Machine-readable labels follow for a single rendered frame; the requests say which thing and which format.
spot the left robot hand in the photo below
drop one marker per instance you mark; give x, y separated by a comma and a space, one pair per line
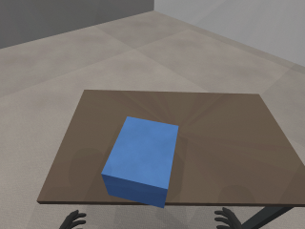
69, 222

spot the table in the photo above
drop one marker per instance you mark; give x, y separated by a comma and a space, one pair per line
229, 151

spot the right robot hand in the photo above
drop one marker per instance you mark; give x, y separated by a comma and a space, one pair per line
231, 219

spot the carton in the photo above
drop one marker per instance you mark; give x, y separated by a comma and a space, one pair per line
140, 163

